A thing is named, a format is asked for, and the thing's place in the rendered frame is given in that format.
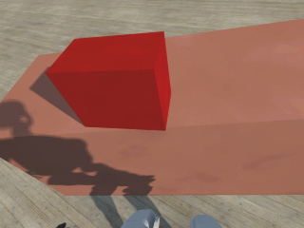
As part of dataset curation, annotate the robot right thigh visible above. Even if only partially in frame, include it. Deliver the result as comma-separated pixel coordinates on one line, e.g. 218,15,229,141
189,214,222,228

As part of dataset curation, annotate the carton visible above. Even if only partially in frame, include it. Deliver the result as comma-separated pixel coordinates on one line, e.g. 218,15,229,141
46,31,171,131

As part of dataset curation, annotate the robot left thigh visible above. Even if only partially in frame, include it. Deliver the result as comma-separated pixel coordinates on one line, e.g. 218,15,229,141
121,209,160,228

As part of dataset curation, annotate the pedestal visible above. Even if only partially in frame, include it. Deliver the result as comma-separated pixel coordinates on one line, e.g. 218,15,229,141
0,18,304,196

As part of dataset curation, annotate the robot thigh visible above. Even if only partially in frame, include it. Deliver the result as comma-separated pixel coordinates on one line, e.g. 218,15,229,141
121,209,160,228
189,214,222,228

